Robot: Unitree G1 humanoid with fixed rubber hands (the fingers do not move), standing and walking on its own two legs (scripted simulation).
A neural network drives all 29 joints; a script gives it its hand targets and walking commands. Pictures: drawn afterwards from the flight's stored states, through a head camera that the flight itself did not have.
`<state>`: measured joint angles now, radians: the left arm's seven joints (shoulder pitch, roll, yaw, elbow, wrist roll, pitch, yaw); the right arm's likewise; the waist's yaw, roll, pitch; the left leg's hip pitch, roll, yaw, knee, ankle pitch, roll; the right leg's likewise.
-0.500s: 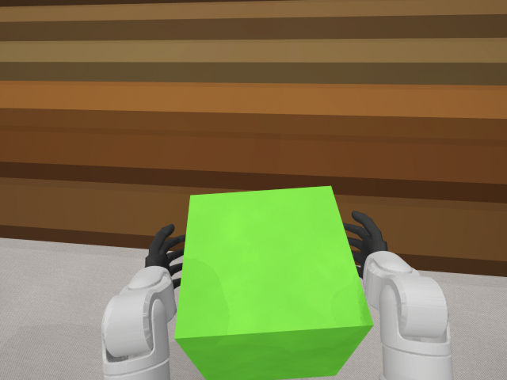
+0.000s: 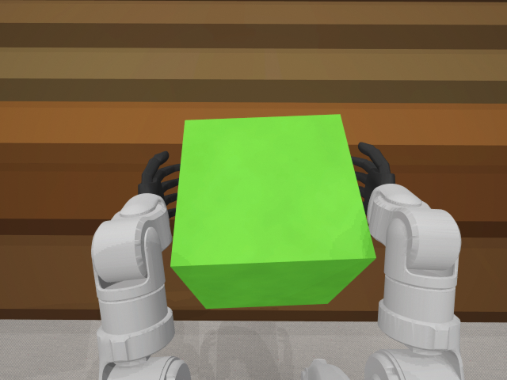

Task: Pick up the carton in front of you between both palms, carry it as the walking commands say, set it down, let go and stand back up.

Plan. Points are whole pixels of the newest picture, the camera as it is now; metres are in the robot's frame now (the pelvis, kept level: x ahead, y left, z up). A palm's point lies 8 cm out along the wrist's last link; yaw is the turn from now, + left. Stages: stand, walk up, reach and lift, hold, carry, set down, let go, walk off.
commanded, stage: carry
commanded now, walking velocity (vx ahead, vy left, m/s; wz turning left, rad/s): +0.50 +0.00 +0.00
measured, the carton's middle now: (265, 223) +0.35 -0.01 +0.08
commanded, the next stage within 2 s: none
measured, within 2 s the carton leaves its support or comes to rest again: neither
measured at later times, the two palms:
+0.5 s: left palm (179, 76) +0.70 +0.14 +0.13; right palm (314, 67) +0.73 -0.16 +0.12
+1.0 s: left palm out of the picture +1.09 +0.12 +0.29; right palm out of the picture +1.06 -0.18 +0.31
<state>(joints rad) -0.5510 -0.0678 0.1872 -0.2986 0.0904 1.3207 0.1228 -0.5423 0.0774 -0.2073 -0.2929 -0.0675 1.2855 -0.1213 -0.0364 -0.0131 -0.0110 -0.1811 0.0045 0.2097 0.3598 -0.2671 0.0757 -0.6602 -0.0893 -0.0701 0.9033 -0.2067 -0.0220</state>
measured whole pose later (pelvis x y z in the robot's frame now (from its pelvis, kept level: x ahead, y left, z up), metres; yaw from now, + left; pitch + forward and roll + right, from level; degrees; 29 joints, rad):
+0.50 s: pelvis +0.33 -0.03 -0.01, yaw +0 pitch +6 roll +1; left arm -0.78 -0.07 0.30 -0.16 0.05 1.28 0.16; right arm -0.80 0.05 -0.31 -0.18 -0.08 1.30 -0.14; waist 0.09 0.01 0.12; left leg -1.04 0.05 0.06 1.71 -0.51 0.10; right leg -0.24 0.02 -0.11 0.49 -0.36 -0.09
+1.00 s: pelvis +0.70 +0.02 +0.12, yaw +0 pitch +4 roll -2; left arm -0.79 -0.05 0.30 -0.11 0.14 1.31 0.10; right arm -0.85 -0.01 -0.26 0.02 0.00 1.25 -0.14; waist -0.15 0.01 0.03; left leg -0.18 -0.02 0.08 0.44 -0.32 0.10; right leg -1.11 -0.02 -0.08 1.77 -0.48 -0.11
